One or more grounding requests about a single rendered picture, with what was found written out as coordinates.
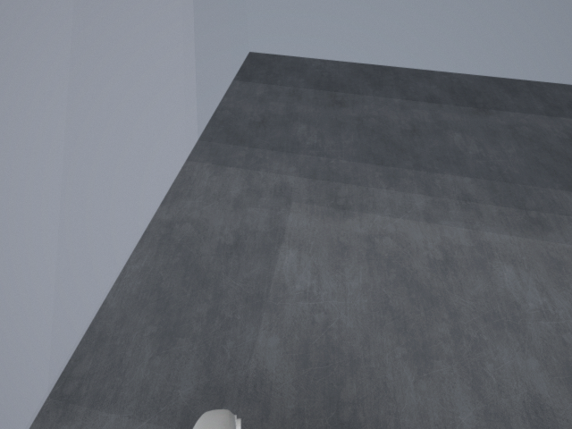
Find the left robot thigh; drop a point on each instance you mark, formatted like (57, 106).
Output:
(218, 419)

